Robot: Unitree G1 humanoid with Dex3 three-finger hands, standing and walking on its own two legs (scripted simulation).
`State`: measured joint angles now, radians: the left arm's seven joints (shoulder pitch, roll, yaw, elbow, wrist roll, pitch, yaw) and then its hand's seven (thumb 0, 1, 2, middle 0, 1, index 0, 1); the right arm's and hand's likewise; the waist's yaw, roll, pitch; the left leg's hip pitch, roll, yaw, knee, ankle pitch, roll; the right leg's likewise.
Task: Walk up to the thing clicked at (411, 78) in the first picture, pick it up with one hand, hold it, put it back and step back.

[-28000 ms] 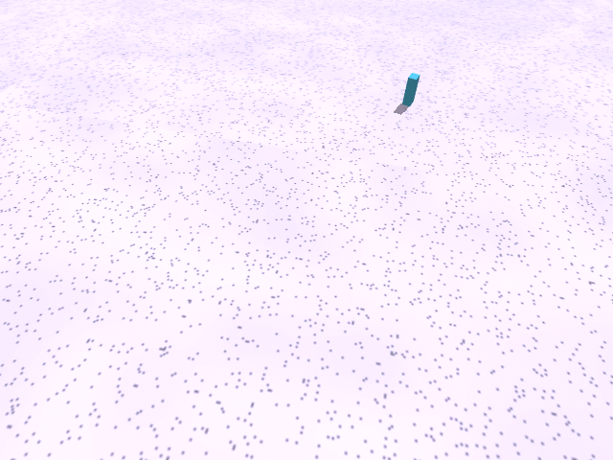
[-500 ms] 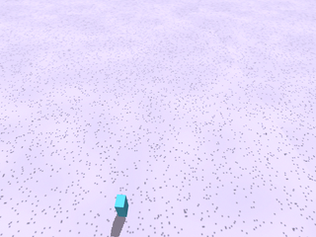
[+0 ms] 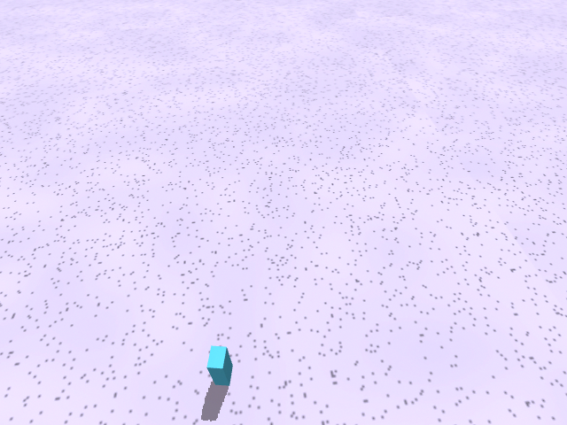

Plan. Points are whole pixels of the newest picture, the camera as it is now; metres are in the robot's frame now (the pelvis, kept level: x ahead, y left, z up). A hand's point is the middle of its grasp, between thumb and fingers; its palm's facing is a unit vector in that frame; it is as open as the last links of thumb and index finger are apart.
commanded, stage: stand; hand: left
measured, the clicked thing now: (220, 366) +0.43 +0.22 -0.69
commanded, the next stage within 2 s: step back in 1.12 s
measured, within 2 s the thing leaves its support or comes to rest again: neither
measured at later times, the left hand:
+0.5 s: hand out of the picture +0.09 +0.24 -0.15, palm faces -0.02 -0.94 -0.34, open 7.3 cm
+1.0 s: hand out of the picture +0.11 +0.24 -0.15, palm faces -0.03 -0.94 -0.34, open 7.3 cm
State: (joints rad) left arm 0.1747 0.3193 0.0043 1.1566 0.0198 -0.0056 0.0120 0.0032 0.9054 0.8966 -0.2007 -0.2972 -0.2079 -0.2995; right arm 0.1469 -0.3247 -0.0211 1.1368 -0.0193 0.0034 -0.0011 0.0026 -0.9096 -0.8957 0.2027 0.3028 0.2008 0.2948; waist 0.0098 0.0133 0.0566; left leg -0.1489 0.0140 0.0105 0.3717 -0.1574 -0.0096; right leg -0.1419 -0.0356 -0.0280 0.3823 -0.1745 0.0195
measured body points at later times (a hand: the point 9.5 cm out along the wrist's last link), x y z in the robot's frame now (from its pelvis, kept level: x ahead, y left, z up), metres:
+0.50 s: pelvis +0.01 -0.01 +0.00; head +0.02 -0.01 +0.45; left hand +0.09 +0.29 -0.13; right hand +0.07 -0.30 -0.14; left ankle +0.03 +0.13 -0.74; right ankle +0.03 -0.13 -0.74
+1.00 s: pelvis +0.03 -0.01 +0.00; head +0.03 -0.02 +0.45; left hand +0.11 +0.28 -0.13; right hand +0.09 -0.31 -0.13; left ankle +0.03 +0.13 -0.74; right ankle +0.03 -0.13 -0.74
